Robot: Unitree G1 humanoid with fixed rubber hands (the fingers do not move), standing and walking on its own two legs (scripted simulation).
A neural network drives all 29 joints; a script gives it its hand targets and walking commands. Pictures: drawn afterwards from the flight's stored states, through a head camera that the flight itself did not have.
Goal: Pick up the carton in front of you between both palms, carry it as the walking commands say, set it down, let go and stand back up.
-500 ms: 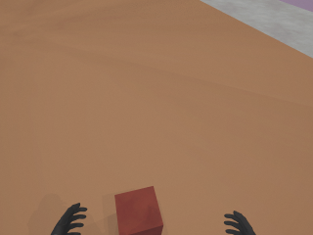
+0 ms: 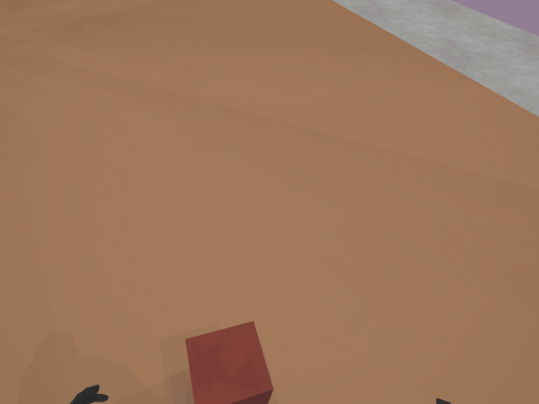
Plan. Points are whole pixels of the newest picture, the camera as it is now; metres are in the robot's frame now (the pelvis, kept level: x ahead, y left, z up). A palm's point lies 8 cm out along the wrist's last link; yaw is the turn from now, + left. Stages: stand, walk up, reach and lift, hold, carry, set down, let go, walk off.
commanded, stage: stand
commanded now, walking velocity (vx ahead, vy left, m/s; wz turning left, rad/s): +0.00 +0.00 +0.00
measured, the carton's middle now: (227, 376) +0.37 +0.08 -0.64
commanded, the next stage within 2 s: none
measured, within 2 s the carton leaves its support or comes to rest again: neither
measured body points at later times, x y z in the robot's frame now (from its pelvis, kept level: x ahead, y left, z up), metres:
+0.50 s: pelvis -0.01 +0.00 +0.01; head -0.01 +0.02 +0.46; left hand +0.10 +0.30 -0.12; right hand +0.11 -0.31 -0.09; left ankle +0.00 +0.11 -0.73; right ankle -0.06 -0.15 -0.73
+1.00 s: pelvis -0.02 -0.01 +0.01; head -0.02 +0.01 +0.46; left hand +0.07 +0.31 -0.12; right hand +0.09 -0.32 -0.10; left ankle +0.00 +0.11 -0.73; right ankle -0.06 -0.15 -0.73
